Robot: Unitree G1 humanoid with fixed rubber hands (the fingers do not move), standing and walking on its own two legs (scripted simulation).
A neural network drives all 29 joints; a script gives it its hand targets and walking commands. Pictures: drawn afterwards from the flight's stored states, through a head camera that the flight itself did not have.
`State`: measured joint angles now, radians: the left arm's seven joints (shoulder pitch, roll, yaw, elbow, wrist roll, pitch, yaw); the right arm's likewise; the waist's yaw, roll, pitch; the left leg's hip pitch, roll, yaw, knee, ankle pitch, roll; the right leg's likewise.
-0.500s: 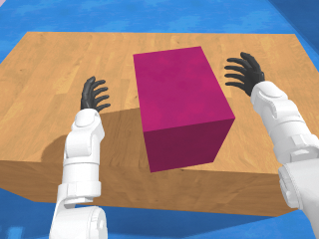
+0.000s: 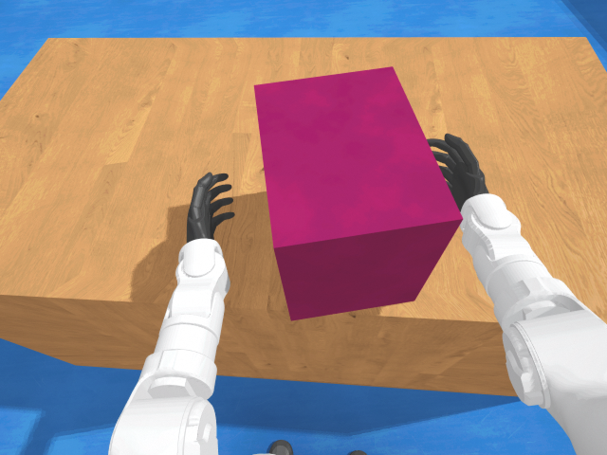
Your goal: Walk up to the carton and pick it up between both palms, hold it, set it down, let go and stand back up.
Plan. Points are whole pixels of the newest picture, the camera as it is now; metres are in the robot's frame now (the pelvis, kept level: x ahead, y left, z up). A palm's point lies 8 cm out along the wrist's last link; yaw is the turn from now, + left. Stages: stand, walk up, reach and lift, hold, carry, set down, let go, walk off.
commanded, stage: reach and lift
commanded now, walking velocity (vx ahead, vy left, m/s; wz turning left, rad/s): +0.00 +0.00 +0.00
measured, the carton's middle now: (339, 200) +0.45 +0.02 +0.01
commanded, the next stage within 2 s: none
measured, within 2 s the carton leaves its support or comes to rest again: neither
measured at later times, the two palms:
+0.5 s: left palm (228, 227) +0.37 +0.17 +0.04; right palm (449, 189) +0.45 -0.13 +0.05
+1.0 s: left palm (232, 224) +0.38 +0.16 +0.05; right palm (445, 190) +0.44 -0.12 +0.06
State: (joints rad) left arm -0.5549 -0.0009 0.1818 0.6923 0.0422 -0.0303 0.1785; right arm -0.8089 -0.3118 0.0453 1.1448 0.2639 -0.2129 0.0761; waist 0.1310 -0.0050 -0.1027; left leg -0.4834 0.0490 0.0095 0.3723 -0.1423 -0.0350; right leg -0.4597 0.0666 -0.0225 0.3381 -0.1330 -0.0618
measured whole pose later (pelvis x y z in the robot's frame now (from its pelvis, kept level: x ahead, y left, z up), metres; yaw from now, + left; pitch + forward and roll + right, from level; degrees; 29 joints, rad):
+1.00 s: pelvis -0.01 -0.01 +0.00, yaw -1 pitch +13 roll +0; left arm -0.65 -0.13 0.31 0.75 0.18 -0.05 0.23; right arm -0.86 -0.17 -0.04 1.13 0.14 -0.16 -0.05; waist 0.13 -0.01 -0.08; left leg -0.46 0.06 0.02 0.39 -0.15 -0.05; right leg -0.45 0.08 -0.01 0.37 -0.14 -0.07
